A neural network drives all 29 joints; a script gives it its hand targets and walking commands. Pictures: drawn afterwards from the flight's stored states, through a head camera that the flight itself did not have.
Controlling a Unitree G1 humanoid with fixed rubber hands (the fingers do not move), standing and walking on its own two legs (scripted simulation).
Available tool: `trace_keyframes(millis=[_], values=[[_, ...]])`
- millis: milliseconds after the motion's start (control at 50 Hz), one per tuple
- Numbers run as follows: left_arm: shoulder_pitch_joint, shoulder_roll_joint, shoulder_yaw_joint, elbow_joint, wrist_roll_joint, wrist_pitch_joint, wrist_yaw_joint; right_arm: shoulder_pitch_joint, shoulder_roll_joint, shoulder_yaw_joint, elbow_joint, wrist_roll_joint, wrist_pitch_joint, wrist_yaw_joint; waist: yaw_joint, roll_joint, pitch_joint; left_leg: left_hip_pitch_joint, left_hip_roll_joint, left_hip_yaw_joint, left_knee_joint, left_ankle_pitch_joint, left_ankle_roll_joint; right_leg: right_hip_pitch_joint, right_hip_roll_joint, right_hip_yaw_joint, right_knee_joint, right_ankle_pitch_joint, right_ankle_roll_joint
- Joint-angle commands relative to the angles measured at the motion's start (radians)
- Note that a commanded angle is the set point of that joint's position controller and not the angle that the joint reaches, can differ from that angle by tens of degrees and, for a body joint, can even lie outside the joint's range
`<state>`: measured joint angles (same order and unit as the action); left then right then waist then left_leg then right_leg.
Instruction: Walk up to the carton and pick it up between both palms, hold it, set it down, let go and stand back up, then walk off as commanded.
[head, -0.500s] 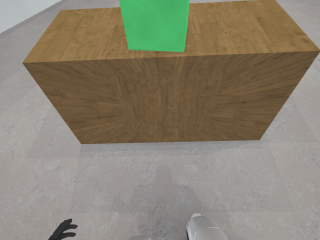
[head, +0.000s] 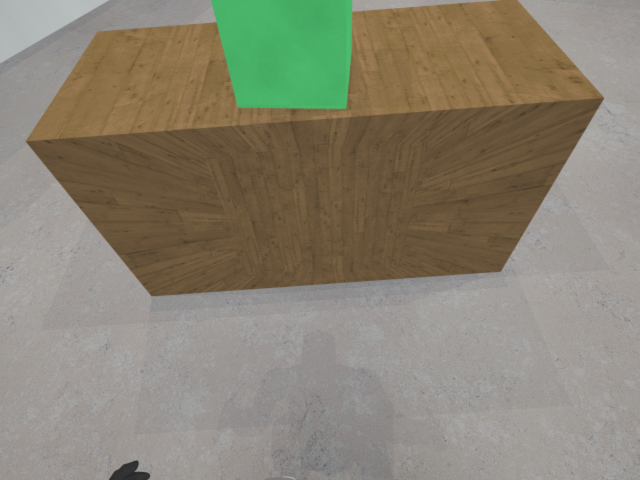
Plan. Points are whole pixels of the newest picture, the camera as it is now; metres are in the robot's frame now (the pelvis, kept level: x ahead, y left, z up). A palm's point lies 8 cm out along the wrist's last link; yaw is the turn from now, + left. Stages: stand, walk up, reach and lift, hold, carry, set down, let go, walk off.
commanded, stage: walk off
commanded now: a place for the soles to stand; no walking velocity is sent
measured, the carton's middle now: (292, 18) +1.00 +0.05 +0.09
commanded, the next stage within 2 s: stand in 0.26 s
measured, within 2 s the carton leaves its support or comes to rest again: neither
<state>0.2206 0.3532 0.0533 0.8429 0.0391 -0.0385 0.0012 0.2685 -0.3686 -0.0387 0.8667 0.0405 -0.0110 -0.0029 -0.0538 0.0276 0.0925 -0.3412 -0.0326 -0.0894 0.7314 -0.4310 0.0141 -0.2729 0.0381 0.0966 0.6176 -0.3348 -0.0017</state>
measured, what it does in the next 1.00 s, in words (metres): stands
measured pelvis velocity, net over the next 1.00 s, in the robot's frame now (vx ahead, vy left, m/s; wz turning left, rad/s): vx -0.01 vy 0.00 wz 0.00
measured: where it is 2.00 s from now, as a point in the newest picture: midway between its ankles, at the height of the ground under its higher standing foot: outside the picture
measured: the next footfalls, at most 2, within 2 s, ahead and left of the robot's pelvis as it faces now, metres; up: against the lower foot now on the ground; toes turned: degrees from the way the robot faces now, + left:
none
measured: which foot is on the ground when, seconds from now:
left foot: down 0.00-1.00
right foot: down 0.00-1.00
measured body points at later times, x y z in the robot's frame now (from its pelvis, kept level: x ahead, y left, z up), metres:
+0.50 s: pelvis +0.01 +0.00 +0.00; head +0.02 +0.00 +0.45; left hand +0.12 +0.30 -0.11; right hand +0.07 -0.31 -0.12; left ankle +0.02 +0.13 -0.73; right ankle +0.00 -0.13 -0.73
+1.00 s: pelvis -0.01 +0.00 +0.00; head -0.01 +0.00 +0.45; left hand +0.10 +0.30 -0.11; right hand +0.03 -0.31 -0.13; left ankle +0.02 +0.13 -0.73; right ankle +0.00 -0.13 -0.73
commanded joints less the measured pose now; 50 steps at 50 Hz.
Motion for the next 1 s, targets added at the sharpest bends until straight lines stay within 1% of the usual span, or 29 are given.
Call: trace_keyframes(millis=[0, 20, 40, 60, 80, 100, 120, 140, 160, 180, 200, 220, 240, 260, 280, 300, 320, 340, 380, 480, 580, 680, 720, 780, 820, 980], values=[[-0.046, 0.245, 0.033, -0.065, -0.012, -0.018, 0.007, 0.076, -0.213, -0.062, -0.045, -0.058, -0.063, -0.006, 0.021, -0.147, -0.187, 0.176, 0.036, -0.016, -0.257, 0.274, 0.049, 0.065, -0.181, 0.124, -0.003, 0.414, -0.130], [-0.059, 0.228, 0.030, -0.069, -0.019, -0.014, 0.005, 0.095, -0.240, -0.070, -0.039, -0.067, -0.067, -0.011, 0.009, -0.079, -0.218, 0.303, 0.099, -0.127, -0.266, 0.395, 0.081, -0.058, -0.134, 0.086, 0.048, 0.329, -0.084], [-0.068, 0.192, 0.021, -0.070, -0.032, -0.008, 0.001, 0.079, -0.274, -0.072, -0.040, -0.074, -0.072, -0.017, 0.009, 0.034, -0.227, 0.322, 0.226, -0.347, -0.337, 0.393, 0.136, -0.143, -0.050, 0.029, 0.127, 0.162, -0.025], [-0.041, 0.193, 0.019, -0.048, -0.039, -0.002, 0.002, 0.019, -0.279, -0.068, -0.048, -0.070, -0.072, -0.014, 0.036, 0.038, -0.199, 0.233, 0.307, -0.423, -0.368, 0.373, 0.218, -0.106, -0.010, -0.015, 0.144, -0.086, -0.009], [-0.019, 0.214, 0.024, -0.037, -0.037, -0.004, 0.004, -0.013, -0.275, -0.059, -0.047, -0.070, -0.068, -0.009, 0.055, 0.028, -0.172, 0.184, 0.302, -0.393, -0.334, 0.362, 0.241, -0.076, -0.017, -0.023, 0.100, -0.204, -0.017], [-0.007, 0.210, 0.024, -0.027, -0.035, -0.008, 0.000, -0.029, -0.268, -0.053, -0.041, -0.072, -0.064, -0.007, 0.067, 0.028, -0.147, 0.154, 0.263, -0.328, -0.313, 0.333, 0.209, -0.050, -0.027, -0.018, 0.014, -0.176, -0.027], [0.009, 0.208, 0.026, -0.018, -0.029, -0.014, -0.002, -0.049, -0.251, -0.048, -0.045, -0.071, -0.060, -0.007, 0.079, 0.035, -0.142, 0.126, 0.208, -0.249, -0.280, 0.335, 0.148, 0.008, -0.046, 0.002, -0.080, -0.087, -0.036], [0.019, 0.213, 0.029, -0.013, -0.025, -0.020, -0.003, -0.067, -0.219, -0.040, -0.051, -0.066, -0.057, -0.006, 0.085, 0.028, -0.152, 0.094, 0.151, -0.164, -0.226, 0.393, 0.093, 0.071, -0.070, 0.044, -0.141, 0.008, -0.053], [0.026, 0.233, 0.032, -0.016, -0.018, -0.028, 0.000, -0.081, -0.193, -0.035, -0.060, -0.059, -0.054, -0.004, 0.087, -0.011, -0.162, 0.066, 0.094, -0.095, -0.144, 0.435, 0.049, 0.098, -0.129, 0.142, -0.189, 0.082, -0.084], [0.019, 0.262, 0.036, -0.022, -0.011, -0.035, 0.004, -0.074, -0.183, -0.036, -0.061, -0.053, -0.052, -0.005, 0.076, -0.055, -0.163, 0.044, 0.049, -0.036, -0.068, 0.407, 0.024, 0.104, -0.201, 0.251, -0.229, 0.118, -0.122], [-0.014, 0.276, 0.036, -0.029, -0.004, -0.040, 0.005, -0.056, -0.182, -0.036, -0.051, -0.049, -0.049, -0.004, 0.061, -0.073, -0.133, -0.002, 0.027, -0.009, -0.077, 0.265, 0.016, 0.107, -0.249, 0.300, -0.244, 0.147, -0.147], [-0.053, 0.283, 0.036, -0.031, 0.001, -0.038, 0.003, -0.021, -0.189, -0.038, -0.045, -0.052, -0.052, -0.005, 0.039, -0.082, -0.126, 0.020, 0.031, -0.004, -0.117, 0.189, 0.020, 0.099, -0.264, 0.276, -0.199, 0.207, -0.171], [-0.068, 0.269, 0.032, -0.032, -0.001, -0.035, 0.002, -0.010, -0.199, -0.043, -0.042, -0.053, -0.057, -0.005, 0.029, -0.075, -0.140, 0.062, 0.050, -0.019, -0.158, 0.247, 0.028, 0.086, -0.233, 0.218, -0.156, 0.262, -0.156], [-0.100, 0.232, 0.027, -0.027, -0.033, -0.033, 0.005, -0.069, -0.176, -0.042, -0.023, -0.054, -0.053, -0.006, 0.030, -0.086, -0.160, 0.142, 0.088, -0.083, -0.194, 0.388, 0.045, 0.033, -0.191, 0.189, -0.142, 0.336, -0.103], [-0.091, 0.211, 0.026, -0.027, -0.041, -0.030, 0.007, -0.074, -0.189, -0.045, -0.022, -0.052, -0.055, -0.006, 0.042, -0.080, -0.205, 0.187, 0.112, -0.100, -0.192, 0.486, 0.060, 0.060, -0.152, 0.132, -0.128, 0.355, -0.070], [-0.074, 0.205, 0.028, -0.022, -0.046, -0.027, 0.008, -0.082, -0.201, -0.048, -0.019, -0.052, -0.057, -0.007, 0.052, -0.074, -0.231, 0.200, 0.123, -0.104, -0.177, 0.550, 0.069, 0.086, -0.133, 0.103, -0.117, 0.390, -0.055], [-0.068, 0.206, 0.029, -0.018, -0.046, -0.025, 0.010, -0.086, -0.208, -0.048, -0.016, -0.050, -0.057, -0.009, 0.052, -0.065, -0.239, 0.194, 0.125, -0.099, -0.167, 0.580, 0.069, 0.105, -0.130, 0.097, -0.112, 0.420, -0.053], [-0.067, 0.207, 0.030, -0.017, -0.045, -0.024, 0.011, -0.088, -0.207, -0.047, -0.013, -0.049, -0.055, -0.012, 0.050, -0.056, -0.236, 0.183, 0.124, -0.095, -0.163, 0.580, 0.067, 0.111, -0.132, 0.099, -0.108, 0.432, -0.056], [-0.072, 0.212, 0.031, -0.016, -0.041, -0.021, 0.013, -0.094, -0.204, -0.045, -0.004, -0.049, -0.050, -0.014, 0.046, -0.039, -0.221, 0.161, 0.115, -0.086, -0.170, 0.531, 0.062, 0.107, -0.137, 0.108, -0.114, 0.404, -0.064], [-0.089, 0.211, 0.030, -0.010, -0.035, -0.016, 0.013, -0.111, -0.199, -0.041, 0.016, -0.052, -0.042, -0.012, 0.040, -0.054, -0.177, 0.133, 0.110, -0.095, -0.213, 0.391, 0.061, 0.064, -0.135, 0.119, -0.160, 0.249, -0.066], [-0.099, 0.208, 0.027, -0.003, -0.031, -0.014, 0.008, -0.134, -0.198, -0.035, 0.035, -0.057, -0.041, -0.005, 0.040, -0.054, -0.132, 0.097, 0.111, -0.111, -0.265, 0.241, 0.061, 0.028, -0.128, 0.126, -0.203, 0.101, -0.065], [-0.096, 0.207, 0.027, 0.000, -0.029, -0.013, 0.002, -0.148, -0.199, -0.036, 0.047, -0.062, -0.041, 0.000, 0.045, -0.048, -0.093, 0.068, 0.111, -0.132, -0.308, 0.101, 0.057, 0.004, -0.118, 0.126, -0.223, -0.010, -0.059], [-0.097, 0.208, 0.028, 0.002, -0.028, -0.013, 0.001, -0.149, -0.198, -0.037, 0.053, -0.062, -0.042, 0.001, 0.045, -0.051, -0.079, 0.061, 0.108, -0.133, -0.316, 0.066, 0.055, -0.006, -0.117, 0.130, -0.233, -0.044, -0.059], [-0.099, 0.210, 0.027, 0.006, -0.027, -0.014, 0.000, -0.148, -0.198, -0.038, 0.064, -0.062, -0.041, 0.003, 0.043, -0.054, -0.073, 0.065, 0.105, -0.131, -0.315, 0.061, 0.054, -0.013, -0.120, 0.137, -0.242, -0.056, -0.058], [-0.100, 0.211, 0.027, 0.008, -0.027, -0.015, 0.000, -0.144, -0.197, -0.038, 0.071, -0.061, -0.041, 0.003, 0.042, -0.059, -0.076, 0.073, 0.103, -0.127, -0.309, 0.084, 0.053, -0.012, -0.123, 0.140, -0.242, -0.038, -0.058], [-0.101, 0.211, 0.024, 0.016, -0.031, -0.018, 0.005, -0.140, -0.194, -0.036, 0.087, -0.058, -0.041, 0.000, 0.040, -0.071, -0.117, 0.118, 0.101, -0.100, -0.264, 0.265, 0.050, 0.019, -0.137, 0.139, -0.226, 0.123, -0.059]])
